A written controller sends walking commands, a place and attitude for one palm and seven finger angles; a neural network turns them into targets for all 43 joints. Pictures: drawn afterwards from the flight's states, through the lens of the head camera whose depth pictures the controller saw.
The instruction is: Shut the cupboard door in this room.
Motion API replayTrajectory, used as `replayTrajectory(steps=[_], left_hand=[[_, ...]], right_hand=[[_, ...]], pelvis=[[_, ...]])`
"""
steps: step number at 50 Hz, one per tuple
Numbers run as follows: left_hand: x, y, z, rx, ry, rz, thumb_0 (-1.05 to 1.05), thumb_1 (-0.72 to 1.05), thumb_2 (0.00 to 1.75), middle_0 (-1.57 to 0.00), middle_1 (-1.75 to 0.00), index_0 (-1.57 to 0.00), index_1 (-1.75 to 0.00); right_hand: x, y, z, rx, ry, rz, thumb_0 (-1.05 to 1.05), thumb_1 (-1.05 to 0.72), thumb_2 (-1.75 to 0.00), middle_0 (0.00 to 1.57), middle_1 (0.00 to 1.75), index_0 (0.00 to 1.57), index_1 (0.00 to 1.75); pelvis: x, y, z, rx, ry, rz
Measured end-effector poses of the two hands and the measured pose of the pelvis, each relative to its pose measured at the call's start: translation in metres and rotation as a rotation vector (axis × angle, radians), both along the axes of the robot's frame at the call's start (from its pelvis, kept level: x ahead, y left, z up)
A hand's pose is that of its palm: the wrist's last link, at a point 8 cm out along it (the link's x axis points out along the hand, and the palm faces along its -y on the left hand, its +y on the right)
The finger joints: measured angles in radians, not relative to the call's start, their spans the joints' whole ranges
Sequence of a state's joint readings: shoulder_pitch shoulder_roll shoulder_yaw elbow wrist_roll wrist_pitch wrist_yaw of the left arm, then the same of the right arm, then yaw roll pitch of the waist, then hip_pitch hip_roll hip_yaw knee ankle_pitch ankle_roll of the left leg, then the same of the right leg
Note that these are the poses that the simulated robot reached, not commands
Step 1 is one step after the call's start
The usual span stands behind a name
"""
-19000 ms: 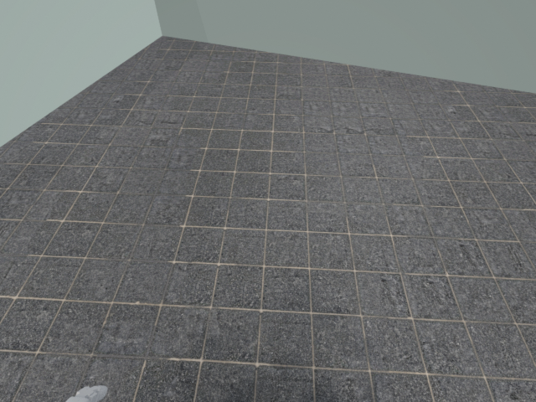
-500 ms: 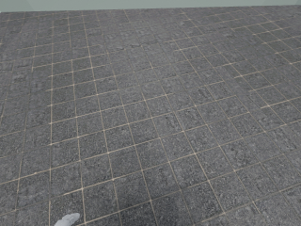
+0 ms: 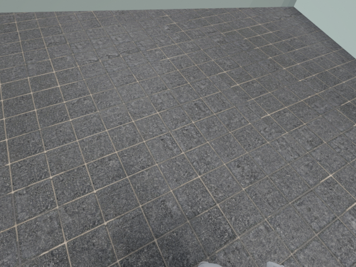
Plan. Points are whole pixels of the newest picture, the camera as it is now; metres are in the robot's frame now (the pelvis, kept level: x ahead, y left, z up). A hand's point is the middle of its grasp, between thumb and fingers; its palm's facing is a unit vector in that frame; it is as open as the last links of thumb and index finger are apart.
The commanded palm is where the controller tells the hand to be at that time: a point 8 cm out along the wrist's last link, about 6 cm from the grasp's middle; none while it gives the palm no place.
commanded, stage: turn or walk to find it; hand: left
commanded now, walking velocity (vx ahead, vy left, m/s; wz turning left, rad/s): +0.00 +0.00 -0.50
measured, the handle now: out of the picture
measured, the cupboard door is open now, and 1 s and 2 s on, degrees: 89 89 89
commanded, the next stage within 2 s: none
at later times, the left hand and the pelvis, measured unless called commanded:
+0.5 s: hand (133, 259) +0.15 +0.12 -0.15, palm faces -0.24 -0.93 -0.27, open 7.4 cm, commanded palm none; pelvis -0.01 -0.05 +0.00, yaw -15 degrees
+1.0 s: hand (113, 257) +0.15 +0.17 -0.17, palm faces -0.41 -0.89 -0.21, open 7.4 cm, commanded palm none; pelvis +0.00 +0.00 +0.01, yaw -30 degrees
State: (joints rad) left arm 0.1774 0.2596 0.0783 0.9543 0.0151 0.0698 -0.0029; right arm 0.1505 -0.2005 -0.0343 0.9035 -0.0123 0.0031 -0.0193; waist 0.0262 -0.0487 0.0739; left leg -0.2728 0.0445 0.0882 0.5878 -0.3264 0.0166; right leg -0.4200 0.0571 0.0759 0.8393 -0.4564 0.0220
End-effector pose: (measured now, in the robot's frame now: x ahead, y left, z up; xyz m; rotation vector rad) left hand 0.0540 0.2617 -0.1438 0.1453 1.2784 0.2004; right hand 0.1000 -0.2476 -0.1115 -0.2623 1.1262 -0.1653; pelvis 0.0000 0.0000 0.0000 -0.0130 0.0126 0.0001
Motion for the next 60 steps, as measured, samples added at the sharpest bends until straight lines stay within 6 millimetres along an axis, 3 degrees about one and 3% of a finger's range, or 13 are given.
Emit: replayTrajectory(steps=[5,10,18,21,28,34,41,45,53,57,60], left_hand=[[0.017,0.008,0.011,0.001,-0.009,-0.057,0.01,0.91,0.9,-0.2,-0.3,-0.2,-0.3],[0.043,-0.002,0.018,0.009,-0.025,-0.126,0.01,0.91,0.9,-0.2,-0.3,-0.2,-0.29],[0.099,-0.06,0.02,0.037,-0.107,-0.303,0.01,0.91,0.9,-0.2,-0.3,-0.2,-0.29],[0.107,-0.081,0.023,0.05,-0.145,-0.339,0.01,0.91,0.9,-0.2,-0.3,-0.2,-0.3],[0.096,-0.105,0.031,0.032,-0.102,-0.375,0.01,0.91,0.9,-0.2,-0.3,-0.2,-0.3],[0.086,-0.104,0.025,0.009,-0.055,-0.4,0.01,0.91,0.9,-0.21,-0.3,-0.2,-0.3],[0.084,-0.076,0.009,-0.002,-0.001,-0.417,0.01,0.91,0.9,-0.21,-0.3,-0.2,-0.3],[0.095,-0.055,-0.004,-0.004,0.023,-0.436,0.01,0.91,0.9,-0.2,-0.3,-0.2,-0.3],[0.129,-0.05,0.01,0.0,0.018,-0.537,0.01,0.91,0.9,-0.2,-0.3,-0.2,-0.29],[0.146,-0.066,0.013,0.002,0.006,-0.6,0.01,0.91,0.9,-0.2,-0.3,-0.2,-0.29],[0.159,-0.09,0.015,-0.002,-0.013,-0.662,0.01,0.91,0.9,-0.2,-0.3,-0.19,-0.29]], right_hand=[[-0.024,0.01,0.005,0.021,0.024,-0.058,0.01,-0.91,-0.9,0.2,0.3,0.2,0.3],[-0.058,0.007,-0.002,0.053,0.066,-0.146,0.01,-0.91,-0.9,0.2,0.3,0.2,0.3],[-0.126,-0.028,-0.037,0.107,0.157,-0.317,0.01,-0.9,-0.9,0.2,0.3,0.2,0.3],[-0.144,-0.045,-0.047,0.104,0.202,-0.358,0.01,-0.91,-0.9,0.2,0.3,0.2,0.3],[-0.142,-0.066,-0.029,0.084,0.158,-0.39,0.01,-0.91,-0.9,0.2,0.3,0.2,0.3],[-0.127,-0.071,-0.016,0.055,0.086,-0.409,0.01,-0.91,-0.9,0.2,0.3,0.2,0.3],[-0.104,-0.055,-0.003,0.014,0.006,-0.424,0.01,-0.91,-0.9,0.2,0.3,0.2,0.3],[-0.104,-0.035,0.003,-0.01,-0.03,-0.442,0.01,-0.91,-0.9,0.2,0.3,0.2,0.3],[-0.144,0.001,0.011,0.016,0.022,-0.552,0.01,-0.91,-0.9,0.2,0.3,0.2,0.3],[-0.175,0.014,0.005,0.044,0.058,-0.636,0.01,-0.91,-0.9,0.2,0.3,0.2,0.3],[-0.204,0.023,-0.002,0.07,0.097,-0.703,0.01,-0.91,-0.9,0.2,0.3,0.2,0.3]], pelvis=[[0.001,0.005,0.009,-0.016,-0.006,-0.054],[0.001,0.001,0.01,-0.015,-0.01,-0.11],[-0.001,-0.03,-0.007,0.019,-0.013,-0.209],[-0.005,-0.039,-0.01,0.01,-0.018,-0.229],[-0.009,-0.05,0.004,0.027,-0.02,-0.291],[-0.007,-0.047,0.007,0.022,-0.012,-0.344],[-0.003,-0.025,0.003,0.003,0.003,-0.408],[0.001,-0.009,-0.001,0.001,0.001,-0.456],[0.006,0.003,0.012,-0.031,-0.001,-0.551],[0.005,0.002,0.012,-0.031,-0.003,-0.597],[0.001,-0.002,0.011,-0.027,-0.004,-0.633]])
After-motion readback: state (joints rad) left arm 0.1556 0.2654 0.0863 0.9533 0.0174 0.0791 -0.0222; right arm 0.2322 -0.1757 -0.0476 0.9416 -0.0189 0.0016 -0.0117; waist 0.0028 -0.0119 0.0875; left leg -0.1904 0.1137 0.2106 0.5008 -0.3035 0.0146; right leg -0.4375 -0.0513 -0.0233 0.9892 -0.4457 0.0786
